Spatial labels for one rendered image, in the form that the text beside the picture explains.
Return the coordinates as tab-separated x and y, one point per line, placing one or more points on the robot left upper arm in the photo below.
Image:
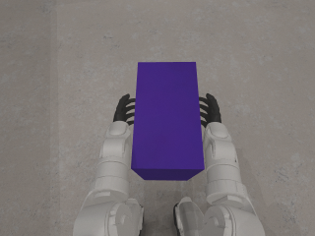
112	218

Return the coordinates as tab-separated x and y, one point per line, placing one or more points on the robot right shin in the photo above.
184	200

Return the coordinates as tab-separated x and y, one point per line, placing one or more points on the robot left shin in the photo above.
133	201

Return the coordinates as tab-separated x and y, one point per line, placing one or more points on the carton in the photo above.
167	134

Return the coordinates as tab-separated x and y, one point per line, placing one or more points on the robot left forearm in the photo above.
110	182

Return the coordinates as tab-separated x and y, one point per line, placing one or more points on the robot right forearm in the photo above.
222	168

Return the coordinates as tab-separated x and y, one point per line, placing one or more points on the right robot hand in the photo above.
212	109

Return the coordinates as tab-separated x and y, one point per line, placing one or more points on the robot right upper arm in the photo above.
225	220

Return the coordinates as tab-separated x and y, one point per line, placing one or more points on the robot shin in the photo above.
133	201
184	200

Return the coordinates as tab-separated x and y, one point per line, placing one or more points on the left robot hand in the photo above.
121	109

